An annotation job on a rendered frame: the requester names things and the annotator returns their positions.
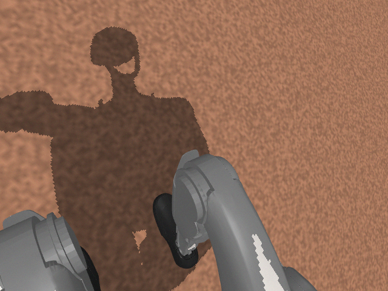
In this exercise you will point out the right robot foot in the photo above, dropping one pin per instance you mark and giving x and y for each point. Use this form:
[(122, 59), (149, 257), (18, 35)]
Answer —
[(162, 210)]

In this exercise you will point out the right robot hand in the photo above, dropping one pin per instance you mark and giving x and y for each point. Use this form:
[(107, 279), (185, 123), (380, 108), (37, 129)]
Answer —
[(296, 281)]

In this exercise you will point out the left robot foot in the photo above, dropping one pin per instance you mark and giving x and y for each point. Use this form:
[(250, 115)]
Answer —
[(93, 275)]

